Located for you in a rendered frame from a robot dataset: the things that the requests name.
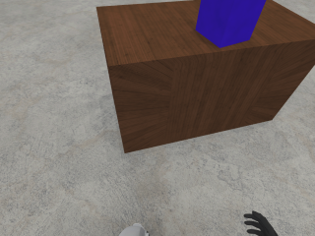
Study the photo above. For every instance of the robot right hand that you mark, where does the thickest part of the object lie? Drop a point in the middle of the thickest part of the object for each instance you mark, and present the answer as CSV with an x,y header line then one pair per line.
x,y
266,229

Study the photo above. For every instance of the carton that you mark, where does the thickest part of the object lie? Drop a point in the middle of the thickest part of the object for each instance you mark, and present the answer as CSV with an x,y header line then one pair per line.
x,y
227,22

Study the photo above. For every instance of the pedestal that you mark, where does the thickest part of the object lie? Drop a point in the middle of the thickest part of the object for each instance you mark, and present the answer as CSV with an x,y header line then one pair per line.
x,y
169,83

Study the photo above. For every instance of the robot left shin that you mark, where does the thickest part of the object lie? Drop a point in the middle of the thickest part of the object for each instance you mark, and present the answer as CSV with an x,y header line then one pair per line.
x,y
138,224

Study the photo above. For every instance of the robot left thigh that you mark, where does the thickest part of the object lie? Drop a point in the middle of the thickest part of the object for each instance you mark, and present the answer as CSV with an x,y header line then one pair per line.
x,y
134,231

